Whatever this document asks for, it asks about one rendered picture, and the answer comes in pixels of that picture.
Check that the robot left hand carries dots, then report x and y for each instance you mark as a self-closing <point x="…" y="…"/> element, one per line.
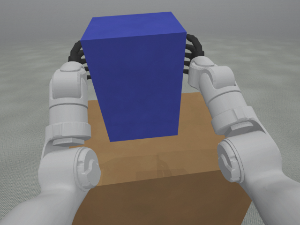
<point x="76" y="54"/>

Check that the robot right forearm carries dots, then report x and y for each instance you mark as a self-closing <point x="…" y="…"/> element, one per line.
<point x="230" y="114"/>

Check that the right robot upper arm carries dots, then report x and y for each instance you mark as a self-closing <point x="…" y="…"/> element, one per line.
<point x="253" y="161"/>

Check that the robot right hand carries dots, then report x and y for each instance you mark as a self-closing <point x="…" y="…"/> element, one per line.
<point x="196" y="50"/>

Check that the pedestal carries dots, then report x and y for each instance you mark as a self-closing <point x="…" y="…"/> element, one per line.
<point x="169" y="180"/>

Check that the carton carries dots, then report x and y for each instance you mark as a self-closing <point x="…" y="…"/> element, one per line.
<point x="136" y="65"/>

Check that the robot left forearm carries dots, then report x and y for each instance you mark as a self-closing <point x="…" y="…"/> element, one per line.
<point x="68" y="104"/>

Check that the left robot upper arm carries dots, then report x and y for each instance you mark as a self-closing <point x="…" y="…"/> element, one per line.
<point x="65" y="177"/>

